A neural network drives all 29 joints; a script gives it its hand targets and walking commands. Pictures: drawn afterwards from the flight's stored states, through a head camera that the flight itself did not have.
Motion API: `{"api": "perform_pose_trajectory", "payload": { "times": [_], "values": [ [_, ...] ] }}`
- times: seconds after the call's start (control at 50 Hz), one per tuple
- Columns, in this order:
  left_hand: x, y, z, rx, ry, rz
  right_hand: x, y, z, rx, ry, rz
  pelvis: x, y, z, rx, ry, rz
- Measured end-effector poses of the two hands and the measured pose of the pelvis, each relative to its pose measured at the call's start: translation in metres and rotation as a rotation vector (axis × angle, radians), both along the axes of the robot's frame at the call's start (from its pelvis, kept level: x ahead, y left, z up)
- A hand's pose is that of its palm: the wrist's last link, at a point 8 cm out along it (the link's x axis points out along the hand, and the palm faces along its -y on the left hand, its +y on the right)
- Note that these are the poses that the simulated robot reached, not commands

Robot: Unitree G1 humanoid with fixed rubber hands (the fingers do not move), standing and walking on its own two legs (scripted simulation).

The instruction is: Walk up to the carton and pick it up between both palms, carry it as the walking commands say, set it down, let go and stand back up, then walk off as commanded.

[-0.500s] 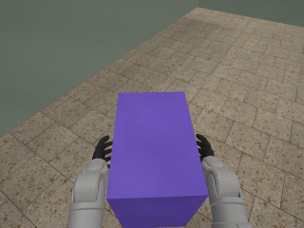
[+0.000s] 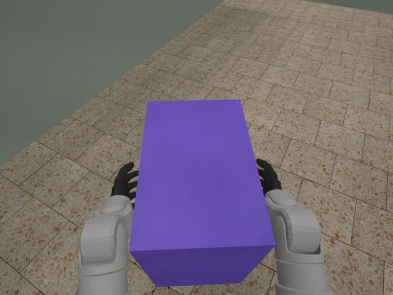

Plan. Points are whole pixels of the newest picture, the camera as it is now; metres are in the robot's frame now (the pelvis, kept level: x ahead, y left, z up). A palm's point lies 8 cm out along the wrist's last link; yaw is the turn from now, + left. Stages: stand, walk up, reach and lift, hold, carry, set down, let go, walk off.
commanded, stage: carry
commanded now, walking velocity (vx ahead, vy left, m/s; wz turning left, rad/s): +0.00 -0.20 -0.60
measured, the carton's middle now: (196, 197) +0.31 +0.01 +0.02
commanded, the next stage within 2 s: none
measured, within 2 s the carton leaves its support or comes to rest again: neither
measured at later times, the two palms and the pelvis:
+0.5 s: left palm (208, 205) +0.26 -0.01 +0.08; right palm (375, 239) +0.20 -0.28 +0.08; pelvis -0.05 -0.08 +0.02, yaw -16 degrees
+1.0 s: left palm (308, 255) +0.18 -0.17 +0.06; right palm out of the picture +0.07 -0.43 +0.08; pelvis -0.13 -0.19 +0.01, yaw -24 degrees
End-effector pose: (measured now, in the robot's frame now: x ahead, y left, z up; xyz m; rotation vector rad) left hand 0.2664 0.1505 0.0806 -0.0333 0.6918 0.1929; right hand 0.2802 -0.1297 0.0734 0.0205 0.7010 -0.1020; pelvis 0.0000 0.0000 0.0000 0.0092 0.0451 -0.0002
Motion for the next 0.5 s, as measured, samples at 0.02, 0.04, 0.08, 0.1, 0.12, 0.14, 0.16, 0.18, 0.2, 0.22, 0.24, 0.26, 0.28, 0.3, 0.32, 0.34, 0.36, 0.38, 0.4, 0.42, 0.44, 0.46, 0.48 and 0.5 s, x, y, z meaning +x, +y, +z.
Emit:
{"api": "perform_pose_trajectory", "payload": {
  "times": [0.02, 0.04, 0.08, 0.1, 0.12, 0.14, 0.16, 0.18, 0.2, 0.22, 0.24, 0.26, 0.28, 0.3, 0.32, 0.34, 0.36, 0.38, 0.4, 0.42, 0.44, 0.46, 0.48, 0.5],
  "values": [
    [0.001, -0.006, -0.002, 0.008, 0.020, -0.012, -0.002, -0.006, -0.004, 0.005, 0.020, -0.009, 0.002, -0.003, -0.001, -0.005, 0.000, -0.014],
    [0.003, -0.012, -0.003, 0.016, 0.038, -0.024, -0.004, -0.012, -0.008, 0.011, 0.039, -0.020, 0.003, -0.006, -0.002, -0.010, -0.001, -0.025],
    [0.007, -0.027, -0.008, 0.023, 0.067, -0.050, -0.008, -0.027, -0.015, 0.017, 0.067, -0.045, 0.004, -0.014, -0.005, -0.016, -0.002, -0.038],
    [0.009, -0.035, -0.011, 0.019, 0.078, -0.064, -0.010, -0.035, -0.017, 0.017, 0.078, -0.061, 0.003, -0.018, -0.006, -0.013, -0.001, -0.042],
    [0.010, -0.044, -0.014, 0.012, 0.088, -0.078, -0.012, -0.044, -0.018, 0.014, 0.088, -0.080, 0.000, -0.022, -0.006, -0.007, -0.001, -0.046],
    [0.012, -0.052, -0.018, 0.002, 0.098, -0.093, -0.015, -0.052, -0.018, 0.009, 0.097, -0.099, -0.003, -0.026, -0.005, -0.003, 0.000, -0.049],
    [0.012, -0.060, -0.021, -0.010, 0.104, -0.107, -0.018, -0.059, -0.017, 0.001, 0.103, -0.117, -0.007, -0.029, -0.004, 0.000, 0.001, -0.053],
    [0.012, -0.067, -0.024, -0.021, 0.109, -0.120, -0.021, -0.067, -0.016, -0.005, 0.107, -0.135, -0.011, -0.033, -0.003, 0.003, 0.003, -0.060],
    [0.011, -0.074, -0.026, -0.029, 0.113, -0.133, -0.024, -0.073, -0.015, -0.011, 0.111, -0.151, -0.014, -0.036, -0.002, 0.005, 0.006, -0.068],
    [0.010, -0.080, -0.028, -0.037, 0.113, -0.144, -0.028, -0.079, -0.014, -0.017, 0.112, -0.163, -0.018, -0.039, -0.001, 0.007, 0.011, -0.078],
    [0.009, -0.086, -0.028, -0.043, 0.112, -0.153, -0.031, -0.085, -0.013, -0.021, 0.112, -0.174, -0.022, -0.042, 0.000, 0.006, 0.016, -0.089],
    [0.008, -0.091, -0.028, -0.048, 0.111, -0.161, -0.035, -0.090, -0.012, -0.023, 0.110, -0.184, -0.025, -0.045, 0.001, 0.003, 0.021, -0.098],
    [0.007, -0.096, -0.027, -0.052, 0.109, -0.169, -0.039, -0.094, -0.011, -0.025, 0.109, -0.193, -0.028, -0.047, 0.002, -0.002, 0.027, -0.106],
    [0.006, -0.101, -0.027, -0.056, 0.108, -0.176, -0.042, -0.099, -0.010, -0.029, 0.108, -0.201, -0.030, -0.049, 0.003, -0.007, 0.033, -0.115],
    [0.005, -0.105, -0.026, -0.063, 0.107, -0.183, -0.046, -0.103, -0.008, -0.036, 0.106, -0.208, -0.033, -0.052, 0.004, -0.014, 0.041, -0.129],
    [0.005, -0.109, -0.026, -0.072, 0.104, -0.191, -0.050, -0.107, -0.006, -0.048, 0.104, -0.212, -0.035, -0.055, 0.005, -0.016, 0.050, -0.146],
    [0.003, -0.115, -0.025, -0.087, 0.104, -0.195, -0.054, -0.111, -0.002, -0.067, 0.105, -0.212, -0.039, -0.058, 0.008, -0.003, 0.052, -0.169],
    [0.001, -0.121, -0.025, -0.099, 0.107, -0.200, -0.058, -0.117, 0.001, -0.076, 0.104, -0.222, -0.042, -0.061, 0.010, 0.002, 0.052, -0.191],
    [-0.001, -0.127, -0.023, -0.097, 0.108, -0.214, -0.063, -0.123, 0.003, -0.070, 0.102, -0.241, -0.045, -0.063, 0.012, -0.009, 0.055, -0.203],
    [-0.002, -0.134, -0.020, -0.084, 0.104, -0.235, -0.068, -0.129, 0.004, -0.059, 0.099, -0.259, -0.047, -0.064, 0.013, -0.020, 0.059, -0.209],
    [-0.003, -0.140, -0.016, -0.069, 0.097, -0.252, -0.073, -0.134, 0.005, -0.046, 0.093, -0.273, -0.048, -0.066, 0.014, -0.029, 0.063, -0.217],
    [-0.004, -0.146, -0.012, -0.055, 0.088, -0.265, -0.077, -0.140, 0.006, -0.034, 0.085, -0.284, -0.050, -0.069, 0.015, -0.036, 0.065, -0.230],
    [-0.004, -0.152, -0.008, -0.042, 0.077, -0.274, -0.080, -0.146, 0.006, -0.022, 0.075, -0.293, -0.052, -0.072, 0.015, -0.040, 0.065, -0.250],
    [-0.005, -0.159, -0.004, -0.031, 0.067, -0.281, -0.083, -0.152, 0.007, -0.013, 0.066, -0.299, -0.054, -0.076, 0.015, -0.043, 0.065, -0.274]
  ]
}}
